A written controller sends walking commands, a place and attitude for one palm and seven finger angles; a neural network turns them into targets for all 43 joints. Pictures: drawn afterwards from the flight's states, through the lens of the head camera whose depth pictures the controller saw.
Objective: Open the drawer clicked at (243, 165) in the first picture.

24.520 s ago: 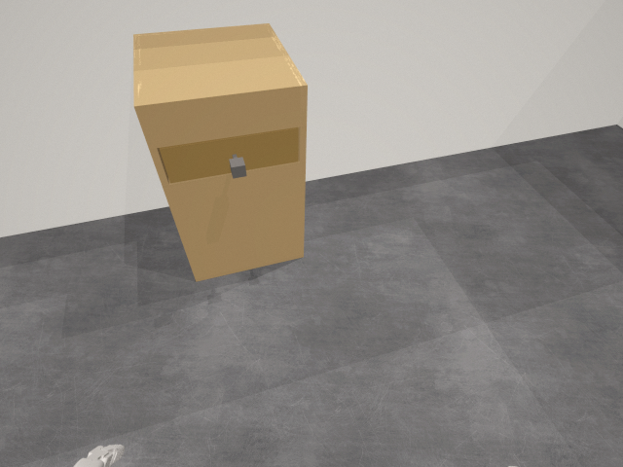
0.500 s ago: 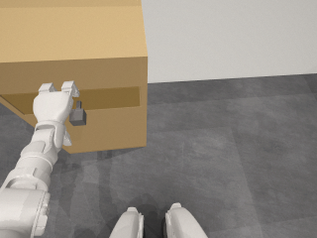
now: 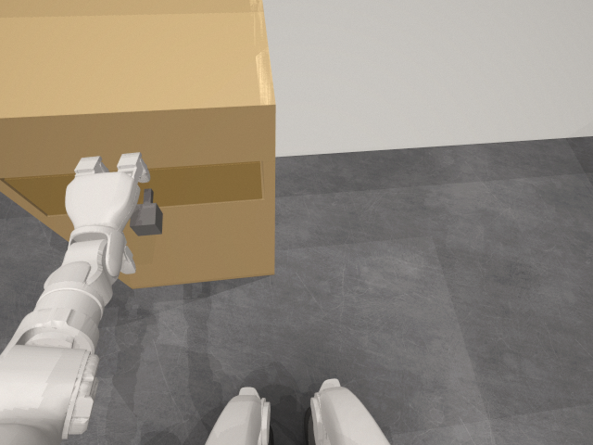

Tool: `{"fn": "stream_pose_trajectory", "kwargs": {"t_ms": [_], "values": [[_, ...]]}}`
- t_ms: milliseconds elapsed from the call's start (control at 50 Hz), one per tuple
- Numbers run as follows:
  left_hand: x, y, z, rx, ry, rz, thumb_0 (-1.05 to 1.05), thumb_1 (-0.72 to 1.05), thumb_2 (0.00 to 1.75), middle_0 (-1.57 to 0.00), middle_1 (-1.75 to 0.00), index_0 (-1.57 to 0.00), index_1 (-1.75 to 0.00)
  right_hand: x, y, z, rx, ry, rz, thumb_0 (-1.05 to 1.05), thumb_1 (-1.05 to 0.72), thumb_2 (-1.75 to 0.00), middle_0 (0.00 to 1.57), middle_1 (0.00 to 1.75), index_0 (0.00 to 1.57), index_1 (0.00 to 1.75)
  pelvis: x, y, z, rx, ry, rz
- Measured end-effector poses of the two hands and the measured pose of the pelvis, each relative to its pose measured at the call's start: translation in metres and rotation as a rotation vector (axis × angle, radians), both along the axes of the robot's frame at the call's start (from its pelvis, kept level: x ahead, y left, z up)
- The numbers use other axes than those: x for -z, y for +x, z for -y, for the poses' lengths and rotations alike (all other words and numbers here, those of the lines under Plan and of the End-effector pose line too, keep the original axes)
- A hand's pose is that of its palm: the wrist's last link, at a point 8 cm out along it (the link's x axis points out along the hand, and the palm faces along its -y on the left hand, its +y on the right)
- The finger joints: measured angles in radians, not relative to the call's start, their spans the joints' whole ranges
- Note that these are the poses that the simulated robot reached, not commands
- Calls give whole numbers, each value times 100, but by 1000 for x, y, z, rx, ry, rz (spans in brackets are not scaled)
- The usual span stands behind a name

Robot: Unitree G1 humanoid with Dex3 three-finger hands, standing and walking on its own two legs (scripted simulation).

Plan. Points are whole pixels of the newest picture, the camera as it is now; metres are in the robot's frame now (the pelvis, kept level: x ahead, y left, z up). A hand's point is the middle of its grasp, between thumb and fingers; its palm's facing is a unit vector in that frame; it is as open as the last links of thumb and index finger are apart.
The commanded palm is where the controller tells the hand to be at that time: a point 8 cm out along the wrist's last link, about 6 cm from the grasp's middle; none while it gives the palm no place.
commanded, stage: re-aim the fingers above the handle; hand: left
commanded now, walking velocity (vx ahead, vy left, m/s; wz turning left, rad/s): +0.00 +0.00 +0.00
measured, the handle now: (147, 209) +0.48 +0.24 -0.11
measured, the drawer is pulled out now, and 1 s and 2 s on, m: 0.00 0.00 0.00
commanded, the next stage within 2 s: lower the fingers behind the handle in 1.66 s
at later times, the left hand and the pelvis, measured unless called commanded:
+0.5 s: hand (125, 213) +0.44 +0.25 -0.05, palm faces -0.07 -0.04 -1.00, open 13.8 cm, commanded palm +0.43 +0.24 +0.01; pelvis +0.00 -0.01 +0.00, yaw +0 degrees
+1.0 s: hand (138, 212) +0.44 +0.23 -0.05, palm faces -0.06 -0.03 -1.00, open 13.7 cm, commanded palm +0.43 +0.23 +0.01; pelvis +0.00 -0.01 +0.00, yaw +0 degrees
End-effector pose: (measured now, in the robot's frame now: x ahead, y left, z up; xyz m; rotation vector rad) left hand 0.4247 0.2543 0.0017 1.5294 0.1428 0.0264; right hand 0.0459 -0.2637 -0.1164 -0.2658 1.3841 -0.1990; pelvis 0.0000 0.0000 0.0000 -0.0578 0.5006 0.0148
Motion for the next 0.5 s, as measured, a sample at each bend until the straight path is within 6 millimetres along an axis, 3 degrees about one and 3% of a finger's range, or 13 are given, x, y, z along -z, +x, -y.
{"fn": "stream_pose_trajectory", "kwargs": {"t_ms": [240, 500], "values": [[-1, 1, 4, -3, 0, -7, 0, -49, 30, -32, -120, -33, -120, -1, -17, 8, 14, -12, -17, 0, -90, -90, 20, 30, 21, 30, 1, -5, 4, -1, 3, -2], [-5, 1, 9, 0, 6, 4, 0, -49, 30, -32, -120, -33, -121, -1, -9, 12, 11, -8, 8, 0, -90, -90, 20, 30, 20, 30, 0, -3, 8, 5, 10, -2]]}}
